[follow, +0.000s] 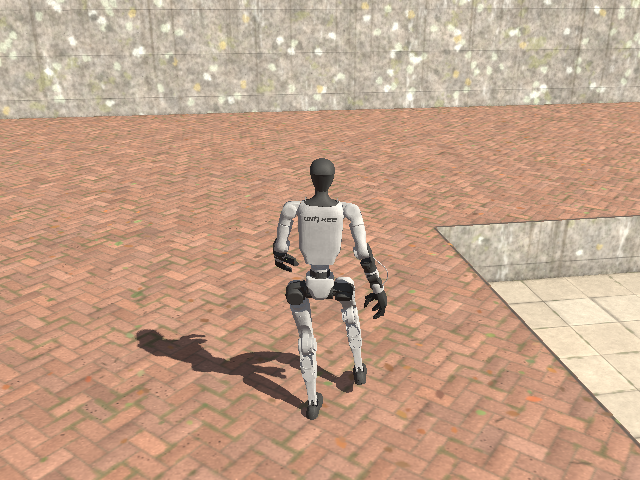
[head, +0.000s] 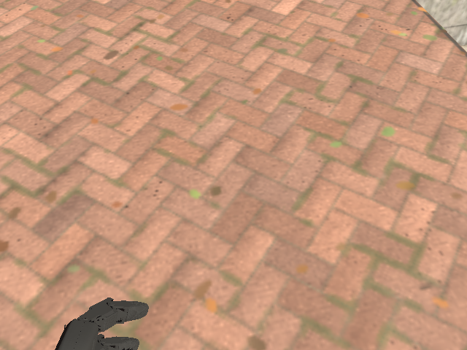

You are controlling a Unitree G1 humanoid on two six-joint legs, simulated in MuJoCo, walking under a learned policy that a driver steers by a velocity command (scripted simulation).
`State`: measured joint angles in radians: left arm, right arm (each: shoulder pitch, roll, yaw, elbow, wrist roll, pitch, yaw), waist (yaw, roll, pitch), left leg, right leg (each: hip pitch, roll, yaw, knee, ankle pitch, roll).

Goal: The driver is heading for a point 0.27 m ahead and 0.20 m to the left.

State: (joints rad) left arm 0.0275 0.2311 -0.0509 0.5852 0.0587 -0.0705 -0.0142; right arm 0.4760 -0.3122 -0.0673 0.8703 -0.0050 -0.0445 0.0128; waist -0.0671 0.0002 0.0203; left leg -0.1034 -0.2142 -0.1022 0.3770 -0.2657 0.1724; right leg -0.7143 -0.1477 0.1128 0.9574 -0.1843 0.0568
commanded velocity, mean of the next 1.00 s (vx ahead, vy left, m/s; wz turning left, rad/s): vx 0.72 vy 0.00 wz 0.89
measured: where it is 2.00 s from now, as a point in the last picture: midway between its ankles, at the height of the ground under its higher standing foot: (200, 257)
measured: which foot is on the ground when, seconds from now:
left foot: down 0.00-0.16, up 0.18-0.60, down 0.62-1.00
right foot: up 0.00-0.14, down 0.16-0.60, up 0.62-1.00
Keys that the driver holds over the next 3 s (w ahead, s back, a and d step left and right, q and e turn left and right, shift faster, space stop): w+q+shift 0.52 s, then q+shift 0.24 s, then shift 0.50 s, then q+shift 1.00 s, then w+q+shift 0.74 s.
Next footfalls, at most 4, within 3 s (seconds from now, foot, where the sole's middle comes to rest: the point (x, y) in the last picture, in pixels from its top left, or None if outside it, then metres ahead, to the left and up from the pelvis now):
0.16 right None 0.37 -0.19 -0.77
0.62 left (187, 287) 0.69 0.14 -0.77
1.02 right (174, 219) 0.95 0.19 -0.77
1.38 left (168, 280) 0.72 0.20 -0.77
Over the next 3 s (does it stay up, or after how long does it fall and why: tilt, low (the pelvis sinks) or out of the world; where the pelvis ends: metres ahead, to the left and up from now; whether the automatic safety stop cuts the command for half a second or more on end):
stays up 0.61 0.35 -0.02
